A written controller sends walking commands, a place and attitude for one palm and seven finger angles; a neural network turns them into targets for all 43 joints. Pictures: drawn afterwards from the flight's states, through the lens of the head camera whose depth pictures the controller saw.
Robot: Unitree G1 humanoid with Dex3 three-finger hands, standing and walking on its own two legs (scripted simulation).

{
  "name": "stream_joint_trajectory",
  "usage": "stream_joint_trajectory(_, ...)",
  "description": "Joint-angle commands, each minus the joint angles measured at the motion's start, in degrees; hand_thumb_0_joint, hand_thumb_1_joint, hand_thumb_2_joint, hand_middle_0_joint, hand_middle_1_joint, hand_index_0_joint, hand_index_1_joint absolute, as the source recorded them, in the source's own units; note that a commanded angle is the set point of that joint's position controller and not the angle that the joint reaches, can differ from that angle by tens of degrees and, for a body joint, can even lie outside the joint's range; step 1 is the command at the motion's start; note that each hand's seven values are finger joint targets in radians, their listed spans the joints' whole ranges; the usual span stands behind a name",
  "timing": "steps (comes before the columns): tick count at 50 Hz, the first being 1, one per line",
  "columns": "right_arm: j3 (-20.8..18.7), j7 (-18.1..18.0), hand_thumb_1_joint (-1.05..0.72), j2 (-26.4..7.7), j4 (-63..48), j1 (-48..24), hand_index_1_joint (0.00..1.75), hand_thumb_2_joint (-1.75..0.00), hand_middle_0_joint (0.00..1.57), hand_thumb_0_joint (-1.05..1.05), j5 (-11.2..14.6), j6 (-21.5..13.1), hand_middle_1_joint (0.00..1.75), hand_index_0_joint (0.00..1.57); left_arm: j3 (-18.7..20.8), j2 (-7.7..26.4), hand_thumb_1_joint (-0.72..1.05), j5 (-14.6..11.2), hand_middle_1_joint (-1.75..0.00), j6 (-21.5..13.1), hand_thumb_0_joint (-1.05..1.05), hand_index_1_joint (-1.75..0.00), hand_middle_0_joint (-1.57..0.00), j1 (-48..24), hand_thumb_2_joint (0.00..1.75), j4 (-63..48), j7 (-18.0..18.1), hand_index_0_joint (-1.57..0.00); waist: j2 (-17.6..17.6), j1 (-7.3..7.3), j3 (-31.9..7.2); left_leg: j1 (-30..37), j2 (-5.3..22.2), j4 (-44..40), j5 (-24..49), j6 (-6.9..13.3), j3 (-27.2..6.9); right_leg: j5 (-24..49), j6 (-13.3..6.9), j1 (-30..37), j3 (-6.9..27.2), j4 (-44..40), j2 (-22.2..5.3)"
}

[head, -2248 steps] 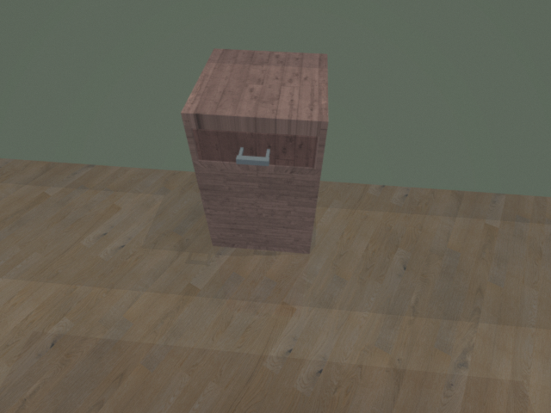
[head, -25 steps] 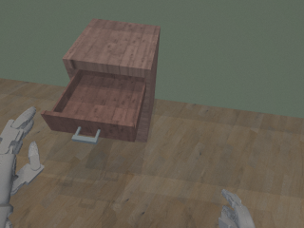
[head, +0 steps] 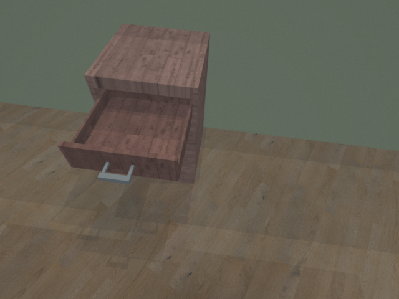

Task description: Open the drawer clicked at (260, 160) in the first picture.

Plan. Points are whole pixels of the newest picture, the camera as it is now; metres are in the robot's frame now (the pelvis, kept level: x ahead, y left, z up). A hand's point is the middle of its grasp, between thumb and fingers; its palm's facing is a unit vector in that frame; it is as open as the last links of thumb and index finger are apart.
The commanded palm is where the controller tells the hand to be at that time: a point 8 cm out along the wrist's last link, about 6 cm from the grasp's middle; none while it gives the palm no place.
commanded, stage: let the arm hang, fingers relaxed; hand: left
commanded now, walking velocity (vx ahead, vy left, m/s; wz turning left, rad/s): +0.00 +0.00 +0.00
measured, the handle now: (117, 172) +0.50 +0.29 -0.20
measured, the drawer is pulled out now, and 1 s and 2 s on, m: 0.30 0.30 0.30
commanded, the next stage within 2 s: look to check the result in 0.56 s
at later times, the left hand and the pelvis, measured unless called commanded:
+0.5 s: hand out of the picture -0.01 +0.14 -0.18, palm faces +0.02 -0.99 -0.15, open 7.3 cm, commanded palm none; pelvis +0.00 -0.01 +0.00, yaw -1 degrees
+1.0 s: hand out of the picture -0.01 +0.13 -0.18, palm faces +0.02 -0.99 -0.16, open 7.4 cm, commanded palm none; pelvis +0.01 -0.02 +0.00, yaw -1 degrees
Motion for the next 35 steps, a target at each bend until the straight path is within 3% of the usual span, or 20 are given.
stream_joint_trajectory(1,-1.19,-0.53,-0.9,-5.77,-1.14,2.84,0.3,-0.9,0.2,0.0,0.06,-1.22,0.3,0.2,0.1,3.33,0.9,0.05,-0.3,-1.59,0.0,-0.3,-0.2,1.45,0.9,-0.51,0.5,-0.2,0.2,-0.33,0.13,-2.82,7.99,-8.46,-2.67,-0.19,-8.86,-1.29,-1.77,-0.51,5.5,-4.08,-4.69)
stream_joint_trajectory(6,-1.2,-0.63,-0.9,-4.39,0.77,4.41,0.3,-0.9,0.2,0.0,0.03,-1.3,0.3,0.2,0.13,2.33,0.9,0.04,-0.3,-1.65,0.0,-0.3,-0.2,2.34,0.9,1.48,0.87,-0.2,-1.4,-0.39,0.59,-2.74,7.88,-8.96,-3.88,-0.06,-8.82,-1.88,-1.74,-1.31,5.48,-3.62,-4.67)
stream_joint_trajectory(14,-1.22,-0.72,-0.9,-2.22,2.25,5.95,0.3,-0.9,0.2,0.0,-0.07,-1.55,0.3,0.2,0.29,0.84,0.9,0.16,-0.3,-1.86,0.0,-0.3,-0.2,3.22,0.9,2.22,1.26,-0.2,0.81,-0.44,2.69,-3.96,7.56,-9.22,-4.57,-0.24,-8.16,-1.99,-1.79,-2.85,5.61,-2.96,-4.47)
stream_joint_trajectory(24,-1.19,-1.0,-0.9,-0.62,2.69,6.67,0.3,-0.9,0.2,0.0,-0.07,-1.95,0.3,0.2,0.53,-0.54,0.9,0.06,-0.3,-2.38,0.0,-0.3,-0.2,3.89,0.9,2.32,1.29,-0.2,1.95,-0.43,1.54,-2.35,7.1,-7.19,1.28,-0.5,-6.42,0.87,-2.09,-2.38,5.89,-3.17,-4.67)
stream_joint_trajectory(27,-1.36,-1.02,-0.9,-0.7,2.57,6.57,0.3,-0.9,0.2,0.0,0.06,-1.88,0.3,0.2,0.51,-0.78,0.9,0.01,-0.3,-2.61,0.0,-0.3,-0.2,4.51,0.9,2.37,1.37,-0.2,0.33,-0.4,0.75,-0.91,7.12,-6.13,3.23,-0.54,-6.07,1.43,-2.18,-2.69,6.15,-3.4,-4.6)
stream_joint_trajectory(35,-1.22,-1.07,-0.9,-0.53,3.2,7.0,0.3,-0.9,0.2,0.0,-0.02,-1.74,0.3,0.2,0.47,-0.98,0.9,-0.14,-0.3,-2.61,0.0,-0.3,-0.2,4.17,0.9,2.49,1.38,-0.2,0.36,-0.62,1.03,-0.99,7.1,-6.08,2.81,-0.71,-5.94,0.66,-2.3,-2.22,6.46,-3.84,-4.62)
